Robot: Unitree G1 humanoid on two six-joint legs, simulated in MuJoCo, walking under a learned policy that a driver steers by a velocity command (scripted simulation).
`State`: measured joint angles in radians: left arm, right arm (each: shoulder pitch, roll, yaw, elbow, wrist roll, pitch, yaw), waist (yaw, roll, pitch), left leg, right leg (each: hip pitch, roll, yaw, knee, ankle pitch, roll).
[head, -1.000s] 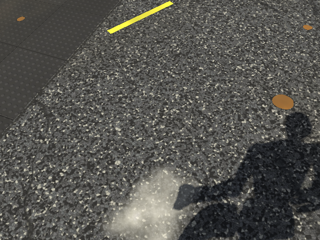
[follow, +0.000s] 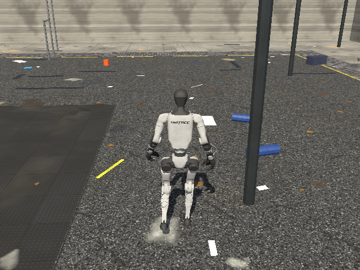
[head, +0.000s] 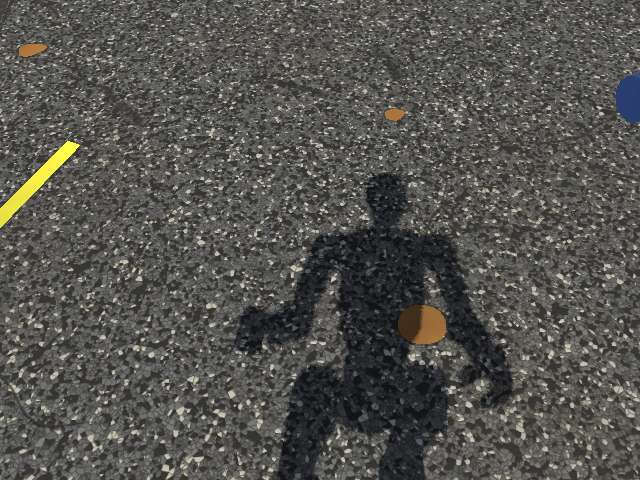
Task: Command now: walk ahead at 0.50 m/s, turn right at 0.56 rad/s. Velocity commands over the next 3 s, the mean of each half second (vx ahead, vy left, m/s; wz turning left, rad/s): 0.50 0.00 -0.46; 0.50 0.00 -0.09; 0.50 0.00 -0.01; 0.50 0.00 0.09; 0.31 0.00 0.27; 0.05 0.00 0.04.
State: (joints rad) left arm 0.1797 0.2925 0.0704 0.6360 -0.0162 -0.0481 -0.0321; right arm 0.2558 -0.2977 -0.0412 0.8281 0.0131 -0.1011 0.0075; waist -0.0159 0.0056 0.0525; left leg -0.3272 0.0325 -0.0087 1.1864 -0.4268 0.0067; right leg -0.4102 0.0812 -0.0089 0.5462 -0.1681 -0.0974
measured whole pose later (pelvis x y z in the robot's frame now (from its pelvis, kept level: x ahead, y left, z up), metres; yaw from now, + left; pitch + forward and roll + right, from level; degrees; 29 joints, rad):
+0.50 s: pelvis +0.29 +0.04 +0.01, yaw -13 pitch +1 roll +1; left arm 0.33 0.29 0.05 0.74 -0.02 -0.04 0.01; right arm 0.19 -0.27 -0.05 0.75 -0.01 -0.10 0.03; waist 0.01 -0.03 0.01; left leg -0.35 -0.05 0.01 0.49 -0.17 0.04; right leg -0.38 0.04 0.10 1.16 -0.41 -0.03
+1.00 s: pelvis +0.54 -0.08 +0.01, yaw -14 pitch +2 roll +0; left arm 0.17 0.27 0.04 0.70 0.00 -0.07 -0.03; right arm 0.33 -0.31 -0.04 0.84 0.02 -0.08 0.01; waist -0.02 0.03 0.02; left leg -0.39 0.04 -0.02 1.11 -0.39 0.01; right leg -0.35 0.03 -0.02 0.48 -0.17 -0.05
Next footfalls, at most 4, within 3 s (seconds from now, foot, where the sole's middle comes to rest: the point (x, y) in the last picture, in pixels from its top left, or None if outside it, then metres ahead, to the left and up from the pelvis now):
0.36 left None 0.41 0.12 -0.76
0.88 right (425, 399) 0.61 -0.19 -0.76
1.40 left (342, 269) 0.95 -0.03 -0.76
1.92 right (453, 200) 1.17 -0.34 -0.76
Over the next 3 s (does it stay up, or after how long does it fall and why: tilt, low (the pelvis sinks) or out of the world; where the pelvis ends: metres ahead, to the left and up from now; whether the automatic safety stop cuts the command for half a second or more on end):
stays up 1.35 -0.23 0.01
